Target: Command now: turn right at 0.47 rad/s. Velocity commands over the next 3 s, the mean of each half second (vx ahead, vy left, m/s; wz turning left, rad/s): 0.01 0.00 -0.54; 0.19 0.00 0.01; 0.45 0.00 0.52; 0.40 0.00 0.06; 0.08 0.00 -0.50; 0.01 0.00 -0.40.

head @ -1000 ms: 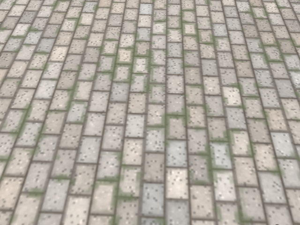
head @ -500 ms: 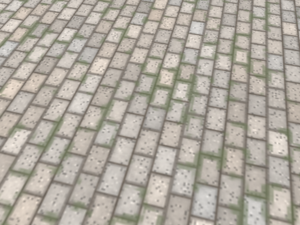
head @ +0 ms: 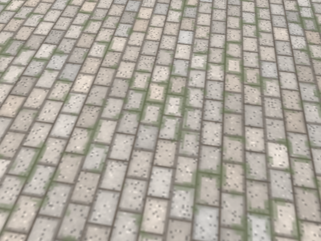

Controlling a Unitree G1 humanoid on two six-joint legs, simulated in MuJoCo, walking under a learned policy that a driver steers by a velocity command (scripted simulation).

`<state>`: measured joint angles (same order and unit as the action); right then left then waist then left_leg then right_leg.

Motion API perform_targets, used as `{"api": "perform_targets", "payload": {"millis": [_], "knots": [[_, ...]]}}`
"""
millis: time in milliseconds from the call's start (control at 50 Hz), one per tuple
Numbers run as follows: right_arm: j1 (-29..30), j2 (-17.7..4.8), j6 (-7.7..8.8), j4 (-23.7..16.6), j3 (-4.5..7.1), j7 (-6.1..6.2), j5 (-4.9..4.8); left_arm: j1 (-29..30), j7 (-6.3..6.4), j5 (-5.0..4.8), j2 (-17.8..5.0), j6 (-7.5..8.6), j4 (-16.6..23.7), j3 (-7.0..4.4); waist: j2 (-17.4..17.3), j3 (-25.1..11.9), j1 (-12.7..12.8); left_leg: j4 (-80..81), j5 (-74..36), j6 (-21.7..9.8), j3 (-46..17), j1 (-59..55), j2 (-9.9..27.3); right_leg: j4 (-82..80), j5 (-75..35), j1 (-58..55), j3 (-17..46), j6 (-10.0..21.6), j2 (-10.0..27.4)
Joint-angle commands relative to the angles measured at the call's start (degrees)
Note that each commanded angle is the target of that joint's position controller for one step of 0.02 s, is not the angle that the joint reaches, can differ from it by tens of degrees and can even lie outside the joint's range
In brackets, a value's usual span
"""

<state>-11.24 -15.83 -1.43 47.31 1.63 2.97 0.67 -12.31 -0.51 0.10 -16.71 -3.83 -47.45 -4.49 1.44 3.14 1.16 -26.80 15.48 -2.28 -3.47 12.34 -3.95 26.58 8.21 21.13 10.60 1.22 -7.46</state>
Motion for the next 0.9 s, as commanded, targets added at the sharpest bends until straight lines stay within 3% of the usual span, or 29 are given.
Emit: {"api": "perform_targets", "payload": {"millis": [20,40,60,80,100,140,220,320,380,400,420,440,460,480,500,520,560,620,680,720,800,900], "knots": [[0.6,-13.9,0.68,-3.9,3.37,0.67,1.67,2.0,0.7,0.82,-6.6,1.16,4.7,-1.63,-10.9,-0.5,-1.3,19.7,9.8,-11.2,-25.2,0.2,25.5,21.0,21.6,11.6,-4.4,-1.7,-0.9],[2.2,-9.5,0.89,-4.7,2.18,0.44,1.56,1.0,0.61,1.38,-8.3,1.15,3.7,-2.24,-6.2,-0.6,0.5,17.1,0.6,-11.7,-20.4,4.6,23.6,29.2,19.8,7.0,-3.7,-1.5,1.8],[4.7,-6.6,1.12,-5.2,1.35,0.29,1.12,-1.5,0.3,1.38,-7.5,0.94,2.5,-2.3,-5.0,-0.4,2.6,15.3,-5.9,-10.0,-14.1,5.2,19.7,34.0,16.9,5.9,-4.3,-1.5,2.1],[5.8,-5.9,1.37,-5.7,1.09,0.26,0.8,-3.1,0.05,1.65,-7.0,0.53,1.8,-2.26,-6.2,-0.9,3.2,13.8,-10.6,-8.6,-9.5,2.9,16.9,37.7,14.7,6.9,-5.1,-1.8,2.4],[5.4,-5.9,1.49,-6.1,1.02,0.31,0.77,-3.8,-0.32,1.66,-6.7,0.16,1.3,-2.12,-8.0,-1.4,2.7,12.4,-16.2,-8.4,-6.4,0.3,15.6,40.0,14.4,8.4,-6.3,-2.4,2.6],[1.4,-6.4,1.45,-5.5,1.2,0.14,0.8,-1.2,-0.97,1.27,-6.2,-0.24,2.2,-1.66,-8.5,-1.7,0.1,9.9,-25.0,-8.9,-3.7,-5.9,15.4,37.7,14.7,11.4,-7.8,-3.7,3.8],[-4.9,-8.6,1.3,-3.8,2.31,-0.15,0.77,4.0,-1.87,0.71,-4.9,-0.62,4.8,-0.76,-9.6,-3.1,-3.8,7.0,-32.1,-10.2,-3.0,-15.0,18.5,28.7,17.3,12.2,-9.4,-4.8,5.3],[-3.2,-10.3,1.18,-4.0,3.24,-1.48,1.09,5.2,-2.13,-0.2,-4.3,-0.77,6.8,-0.12,-12.0,-4.3,-3.7,4.1,-34.9,-9.2,1.3,-10.7,19.5,17.2,18.9,1.4,-13.9,-2.5,5.6],[-2.1,-11.1,0.96,-3.9,3.78,-1.91,0.67,3.7,-1.94,-0.3,-4.2,-0.34,7.3,-0.1,-12.1,-5.1,-2.5,0.3,-33.2,-7.6,2.8,-9.0,20.1,8.0,15.7,-4.0,-15.5,-0.7,5.0],[-1.2,-11.1,0.8,-3.9,3.87,-1.89,0.21,2.0,-1.68,0.1,-3.9,0.11,6.9,-0.07,-10.6,-5.5,-0.7,-3.1,-29.1,-5.6,4.7,-6.5,19.3,0.5,9.5,-8.5,-15.7,0.2,4.6],[-2.6,-10.5,0.74,-3.4,3.88,-1.93,0.19,0.3,-1.09,0.88,-5.4,0.86,6.5,-0.4,-5.9,-6.3,0.5,-9.3,-20.8,-2.2,7.2,-1.3,17.8,-7.2,2.1,-15.0,-11.5,1.2,5.8],[-4.3,-7.0,0.41,-5.0,3.07,-2.19,0.9,-1.4,-0.46,1.66,-11.8,1.81,6.9,-1.69,9.0,-7.2,-0.2,-23.9,4.2,2.0,12.0,12.6,12.1,-10.9,-9.6,-23.8,7.7,4.4,20.0],[1.0,-4.7,-0.5,-8.7,2.1,-1.19,0.94,-5.2,-0.64,0.59,-18.0,2.0,6.6,-3.37,14.2,-6.5,2.5,-32.0,22.8,3.7,7.6,21.4,3.3,-8.0,-30.9,-20.9,19.9,15.0,30.6],[2.0,-6.7,-1.06,-8.2,2.38,-0.89,1.06,-6.8,-0.55,-0.12,-15.1,1.96,5.9,-3.09,6.6,-6.3,3.2,-37.6,21.3,3.9,2.7,21.9,5.6,-7.6,-30.3,-20.9,16.4,17.5,28.8],[1.7,-6.9,-1.08,-7.3,2.58,-1.22,0.24,-2.9,-0.19,-0.19,-11.6,1.79,6.3,-1.98,4.5,-2.7,1.0,-38.2,16.1,3.9,1.5,22.2,6.5,-8.0,-25.6,-18.0,11.3,16.1,24.6],[0.5,-7.2,-0.7,-6.2,2.72,-1.52,-0.19,1.9,0.27,0.19,-8.9,1.48,7.1,-1.11,3.8,-1.1,-1.2,-35.6,11.1,3.9,1.1,21.2,7.3,-8.6,-21.9,-16.0,6.8,13.0,20.3],[-2.1,-8.1,-0.7,-4.7,3.06,-2.18,0.95,3.7,0.85,0.01,-7.0,1.6,7.6,-0.33,5.7,-3.7,-1.9,-35.2,6.6,4.5,2.4,18.3,6.4,-8.1,-27.0,-17.0,3.1,11.2,16.9],[-3.1,-6.4,-1.29,-3.9,2.61,-2.72,0.3,1.8,0.8,0.19,-6.7,2.34,6.5,0.14,3.7,-5.8,-1.8,-32.0,5.0,5.0,3.0,15.9,5.8,-8.3,-27.8,-18.1,1.5,11.0,17.0],[-1.4,-5.6,-1.38,-3.4,2.06,-3.61,1.29,-2.6,0.94,1.13,-5.9,2.7,3.7,0.77,6.4,-4.0,1.0,-24.9,4.4,4.4,4.1,16.2,6.2,-15.6,5.3,-18.6,4.3,11.3,17.2],[1.5,-6.4,-0.96,-3.9,2.24,-4.24,1.21,-3.7,0.87,1.74,-7.2,3.09,2.5,0.61,6.9,-0.1,2.1,-21.6,3.9,3.5,3.7,18.4,6.0,-19.0,17.2,-18.2,6.9,11.6,18.9],[2.6,-5.5,0.67,-3.7,2.01,-4.84,1.0,-5.4,1.24,1.89,-8.4,4.98,0.8,0.25,3.6,2.3,2.3,-17.4,4.0,1.2,1.7,19.9,5.3,-20.7,19.7,-20.1,6.5,12.2,21.9],[4.8,-5.0,1.74,-4.9,1.83,-5.54,0.82,-6.2,1.28,1.74,-8.5,6.81,-0.3,-0.13,3.1,3.6,2.2,-12.9,5.3,-0.9,3.7,18.3,6.0,-20.5,18.7,-19.9,2.7,12.2,23.4]]}}
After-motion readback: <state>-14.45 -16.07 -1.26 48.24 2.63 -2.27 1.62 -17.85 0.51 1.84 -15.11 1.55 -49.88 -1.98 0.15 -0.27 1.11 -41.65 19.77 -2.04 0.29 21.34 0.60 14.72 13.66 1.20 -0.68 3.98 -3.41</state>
